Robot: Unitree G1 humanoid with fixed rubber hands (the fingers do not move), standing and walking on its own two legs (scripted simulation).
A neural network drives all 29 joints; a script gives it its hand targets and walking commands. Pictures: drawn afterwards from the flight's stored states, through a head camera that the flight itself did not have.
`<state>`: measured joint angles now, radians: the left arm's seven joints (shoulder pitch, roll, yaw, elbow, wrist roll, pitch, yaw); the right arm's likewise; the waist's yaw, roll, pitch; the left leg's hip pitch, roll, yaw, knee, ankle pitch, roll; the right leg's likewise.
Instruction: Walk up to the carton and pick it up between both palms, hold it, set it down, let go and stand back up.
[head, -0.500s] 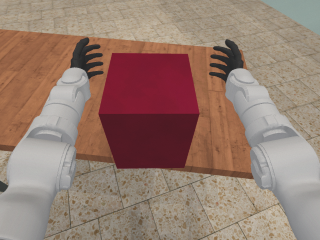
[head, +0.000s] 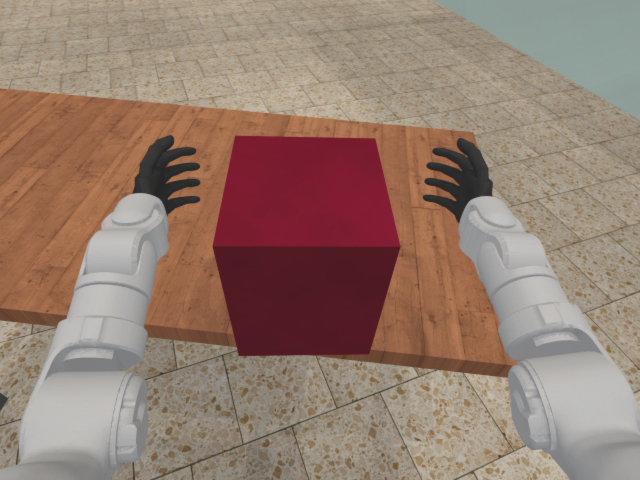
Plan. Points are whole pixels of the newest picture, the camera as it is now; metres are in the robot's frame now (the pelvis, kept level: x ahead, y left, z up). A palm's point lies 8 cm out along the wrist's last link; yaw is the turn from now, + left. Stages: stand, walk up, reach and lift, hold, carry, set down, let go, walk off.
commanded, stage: set down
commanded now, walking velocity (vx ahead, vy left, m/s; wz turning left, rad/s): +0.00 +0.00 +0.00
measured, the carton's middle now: (305, 250) +0.43 +0.04 +0.04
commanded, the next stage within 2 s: none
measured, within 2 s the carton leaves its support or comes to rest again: neither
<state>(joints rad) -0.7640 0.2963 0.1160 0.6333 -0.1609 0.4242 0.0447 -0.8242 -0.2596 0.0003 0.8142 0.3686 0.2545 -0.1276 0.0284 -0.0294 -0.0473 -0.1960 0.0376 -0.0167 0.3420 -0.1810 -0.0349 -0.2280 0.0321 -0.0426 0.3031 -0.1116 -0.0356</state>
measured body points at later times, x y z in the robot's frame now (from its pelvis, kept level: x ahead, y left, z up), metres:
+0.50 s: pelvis +0.00 +0.01 +0.00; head +0.01 +0.02 +0.45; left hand +0.35 +0.22 +0.09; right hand +0.36 -0.18 +0.09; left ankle +0.00 +0.14 -0.75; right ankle +0.03 -0.09 -0.75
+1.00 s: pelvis +0.01 +0.01 +0.00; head +0.01 +0.02 +0.45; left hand +0.28 +0.22 +0.04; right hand +0.29 -0.18 +0.04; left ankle +0.00 +0.14 -0.75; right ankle +0.03 -0.09 -0.75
